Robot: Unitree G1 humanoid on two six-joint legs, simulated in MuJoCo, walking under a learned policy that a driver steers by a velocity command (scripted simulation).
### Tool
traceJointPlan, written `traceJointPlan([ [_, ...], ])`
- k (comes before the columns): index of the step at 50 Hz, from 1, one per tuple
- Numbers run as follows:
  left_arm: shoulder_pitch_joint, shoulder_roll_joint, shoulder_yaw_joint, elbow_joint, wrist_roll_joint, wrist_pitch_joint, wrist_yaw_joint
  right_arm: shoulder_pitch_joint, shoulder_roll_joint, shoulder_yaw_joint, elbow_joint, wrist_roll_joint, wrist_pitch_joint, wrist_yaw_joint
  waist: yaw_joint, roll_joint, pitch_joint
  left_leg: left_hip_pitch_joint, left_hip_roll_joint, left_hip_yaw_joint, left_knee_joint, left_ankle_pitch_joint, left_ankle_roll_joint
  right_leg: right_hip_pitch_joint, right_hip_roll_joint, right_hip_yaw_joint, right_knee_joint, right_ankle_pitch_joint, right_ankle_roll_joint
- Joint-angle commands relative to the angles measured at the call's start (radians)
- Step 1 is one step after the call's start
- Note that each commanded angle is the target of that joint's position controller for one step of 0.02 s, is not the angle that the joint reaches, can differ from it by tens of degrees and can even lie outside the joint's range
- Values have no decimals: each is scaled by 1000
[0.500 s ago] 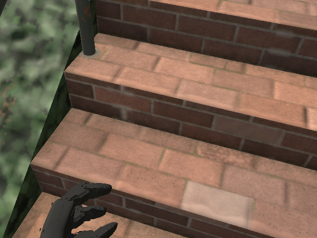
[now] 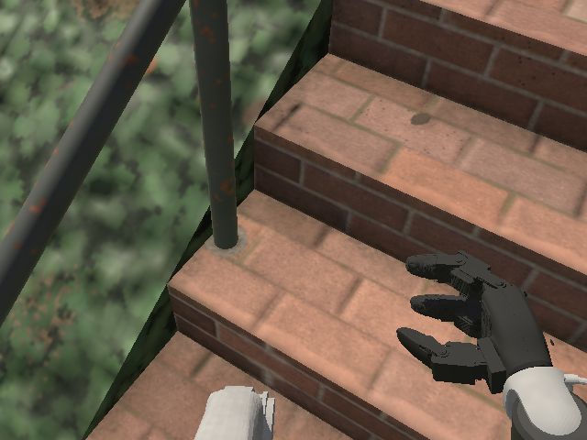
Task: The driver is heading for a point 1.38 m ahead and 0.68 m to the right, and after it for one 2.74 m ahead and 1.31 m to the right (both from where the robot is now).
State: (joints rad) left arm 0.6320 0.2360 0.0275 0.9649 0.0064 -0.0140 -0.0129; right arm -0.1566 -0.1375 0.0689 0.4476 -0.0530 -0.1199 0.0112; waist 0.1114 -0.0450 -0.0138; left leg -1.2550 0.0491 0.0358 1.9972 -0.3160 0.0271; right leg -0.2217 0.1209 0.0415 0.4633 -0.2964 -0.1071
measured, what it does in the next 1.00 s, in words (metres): climbs, turning right: left foot 0.18 m higher, then right foot 0.18 m higher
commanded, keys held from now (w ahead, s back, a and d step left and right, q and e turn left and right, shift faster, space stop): w+e+shift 0.86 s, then e+shift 0.10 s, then q+shift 0.04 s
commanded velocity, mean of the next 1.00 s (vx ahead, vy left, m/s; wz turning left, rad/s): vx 0.90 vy -0.06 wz -0.87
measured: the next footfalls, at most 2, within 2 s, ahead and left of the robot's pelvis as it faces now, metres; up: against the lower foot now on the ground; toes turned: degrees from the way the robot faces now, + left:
left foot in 0.12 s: +0.30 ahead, +0.12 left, +0.18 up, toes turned +3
right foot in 0.56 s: +0.48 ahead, -0.24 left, +0.36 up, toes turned -26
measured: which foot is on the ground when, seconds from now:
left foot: up 0.00-0.10, down 0.12-0.58, up 0.60-0.94, down 0.96-1.00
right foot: down 0.00-0.16, up 0.18-0.54, down 0.56-0.94, up 0.96-1.00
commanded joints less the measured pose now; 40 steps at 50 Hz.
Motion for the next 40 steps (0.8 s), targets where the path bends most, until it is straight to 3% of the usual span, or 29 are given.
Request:
traceJointPlan([
  [1,-175,130,11,-180,-24,-47,-22,78,-39,25,-50,16,36,-56,-106,5,-8,25,55,-5,-140,-107,-64,-90,-229,428,-275,-52,-248],
  [3,-11,106,4,-143,-51,-15,-15,-182,-46,34,-124,37,30,-78,-1,81,27,363,26,159,-664,-137,-84,-191,-255,373,-445,154,-267],
  [4,44,104,0,-129,-57,-9,-5,-253,37,49,-167,48,29,-87,11,24,-28,747,0,187,-785,-243,-80,-343,-271,349,-477,437,-235],
  [5,108,89,-8,-56,-26,-33,24,-201,22,16,-163,59,7,-60,-59,-25,-138,959,-137,296,-715,-123,-47,-271,-254,316,-339,1276,-158],
  [6,-34,197,18,-92,2,-68,7,155,-110,-56,-77,66,5,-72,-256,-222,-293,1147,-84,104,-809,-101,18,-144,-226,253,-39,1787,-118],
  [7,-211,299,67,-154,-5,-89,-5,479,-266,-128,19,57,11,-92,-432,-259,-468,1377,-1,-147,-988,-167,84,-191,-168,269,266,1804,-85],
  [8,-243,163,37,-263,8,-120,-22,681,-420,-183,104,23,12,-118,-430,272,-680,1661,418,-870,-1363,-135,283,-511,-31,215,847,906,-30],
  [9,-274,202,64,-228,31,-108,-54,673,-349,-146,129,23,11,-145,-393,325,-699,1568,528,-1291,-1626,-237,356,-575,7,270,1383,108,22],
  [10,-444,89,37,-322,5,-98,-59,559,-262,-126,158,94,19,-123,-348,342,-431,1413,481,-1119,-1662,-788,318,-873,-62,163,1653,34,-7],
  [11,-563,-60,-13,-422,12,-64,-55,471,-138,-84,235,87,16,-97,-243,244,-151,1168,430,-846,-1608,-699,253,-992,-89,111,1761,-57,-14],
  [13,-447,-138,-52,-436,3,-27,-65,341,100,-29,341,37,27,-54,-27,27,17,823,370,-430,-1561,-376,72,-901,-172,83,1794,-45,-70],
  [15,-364,-144,-69,-426,-55,-17,-66,299,38,-49,370,13,48,-38,44,59,61,719,320,-128,-1671,-218,32,-849,-210,85,1619,12,-35],
  [17,-411,-110,-59,-428,-66,7,-33,242,-37,-62,385,-14,57,-33,61,120,101,679,322,24,-1761,-35,65,-845,-164,35,1837,129,23],
  [19,-491,-116,-67,-458,-68,33,0,338,-84,-69,433,-3,57,-16,23,73,152,912,341,86,-1767,76,62,-1143,-162,49,2076,-10,23],
  [21,-610,-104,-84,-538,-69,39,-14,387,-104,-58,443,0,49,-19,13,58,194,1039,262,231,-1780,118,-9,-1246,-199,60,1814,-39,-19],
  [23,-760,-43,-83,-609,-37,47,-22,434,-172,-65,438,-1,48,-48,-23,21,166,939,208,353,-1889,105,-7,-1043,-230,-88,1441,91,-18],
  [24,-763,-78,-108,-647,-24,44,-39,444,-276,-93,448,5,36,-57,4,116,64,844,251,357,-2052,124,50,-727,-255,-136,1243,112,-21],
  [25,-739,-48,-94,-639,-16,38,-44,443,-345,-107,451,17,35,-55,23,114,-25,885,221,397,-2046,375,74,-488,-214,-163,1102,62,-43],
  [26,-612,59,-36,-596,-29,19,-47,481,-406,-111,449,28,39,-57,95,161,-160,949,218,394,-1854,1313,130,-190,-40,-294,1130,-99,-21],
  [27,-371,179,26,-531,-30,2,-35,407,-538,-154,392,24,52,-50,198,254,-299,1106,271,322,-1615,1951,156,-42,5,-297,1064,-230,-16],
  [28,-225,248,66,-466,-42,-4,-35,334,-538,-170,329,58,77,-48,218,269,-354,1275,271,272,-1348,1878,138,-16,29,-207,754,-285,-51],
  [29,-163,286,86,-409,-25,-1,-46,311,-433,-157,286,78,71,-56,178,191,-264,1113,245,159,-1019,1215,97,93,2,77,404,-205,-112],
  [30,-193,411,111,-366,-7,12,-35,261,-231,-117,148,33,34,-36,0,-363,-224,608,-50,24,-632,170,27,257,-114,671,7,-385,-230],
  [31,-229,292,68,-395,5,-4,-12,248,-186,-112,117,14,-21,7,-35,-315,-321,489,-99,-250,-310,159,68,234,-204,1055,-215,-737,-188],
  [33,-86,98,26,-278,0,-37,-26,93,-90,-91,62,-12,-50,24,-28,-64,-22,289,-73,-227,22,234,127,-35,-191,921,-175,-546,-37],
  [35,-153,0,4,-209,-3,-53,-18,153,-7,-43,25,-30,-46,38,-112,-35,28,150,-44,-196,224,188,134,-86,-108,717,-41,-261,-14],
  [36,-196,-45,-9,-209,-9,-57,-21,205,61,-8,18,-19,-43,38,-161,-16,43,98,-32,-183,253,178,133,-111,-68,571,9,-95,-13],
  [38,-224,-23,-18,-208,-11,-58,-26,196,76,24,-2,-15,-40,40,-194,108,55,32,-45,-107,245,161,99,-171,-81,548,-50,-15,-47],
  [40,-171,-40,-37,-144,-14,-56,-26,20,131,61,-92,-10,-50,42,-179,97,146,-105,-61,-16,336,-65,66,-205,-93,510,-109,2,-80],
])
Keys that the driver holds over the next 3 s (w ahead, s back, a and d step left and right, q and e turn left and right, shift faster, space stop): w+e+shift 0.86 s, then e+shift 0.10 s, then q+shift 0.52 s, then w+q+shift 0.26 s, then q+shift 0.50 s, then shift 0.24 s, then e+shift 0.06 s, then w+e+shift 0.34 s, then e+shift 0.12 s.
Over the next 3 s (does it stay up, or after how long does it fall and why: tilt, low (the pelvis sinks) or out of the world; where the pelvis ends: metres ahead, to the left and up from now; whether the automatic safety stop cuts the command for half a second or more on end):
stays up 1.22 -0.56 0.77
